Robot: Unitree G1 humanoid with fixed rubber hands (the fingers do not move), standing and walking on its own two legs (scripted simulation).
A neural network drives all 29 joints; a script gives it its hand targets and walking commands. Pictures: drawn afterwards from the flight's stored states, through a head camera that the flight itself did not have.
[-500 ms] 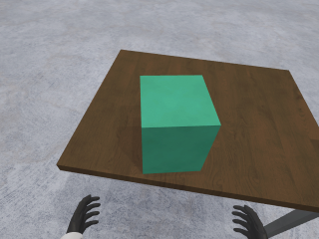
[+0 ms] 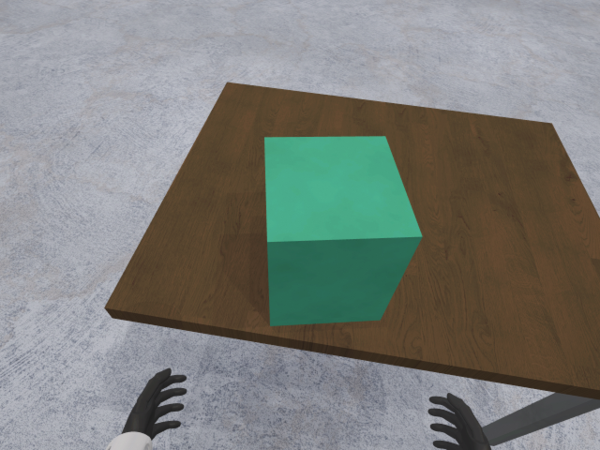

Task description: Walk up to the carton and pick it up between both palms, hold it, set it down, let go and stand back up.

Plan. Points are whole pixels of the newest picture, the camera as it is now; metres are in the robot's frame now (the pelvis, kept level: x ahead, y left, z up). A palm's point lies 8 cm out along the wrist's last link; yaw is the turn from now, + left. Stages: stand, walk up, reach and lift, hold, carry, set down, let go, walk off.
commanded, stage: let go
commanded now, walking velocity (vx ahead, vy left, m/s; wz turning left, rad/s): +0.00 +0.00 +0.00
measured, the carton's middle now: (325, 234) +0.45 +0.00 -0.02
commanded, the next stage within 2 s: stand in 0.38 s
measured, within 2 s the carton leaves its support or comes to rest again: neither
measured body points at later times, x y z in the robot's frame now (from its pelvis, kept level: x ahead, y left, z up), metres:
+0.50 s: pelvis +0.00 +0.00 +0.00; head +0.01 +0.01 +0.45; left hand +0.15 +0.23 -0.09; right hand +0.15 -0.23 -0.10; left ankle -0.01 +0.14 -0.74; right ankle -0.02 -0.10 -0.74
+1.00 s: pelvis -0.01 +0.00 +0.00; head +0.00 +0.01 +0.45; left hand +0.08 +0.28 -0.12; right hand +0.14 -0.23 -0.11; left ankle -0.01 +0.14 -0.74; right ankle -0.02 -0.10 -0.74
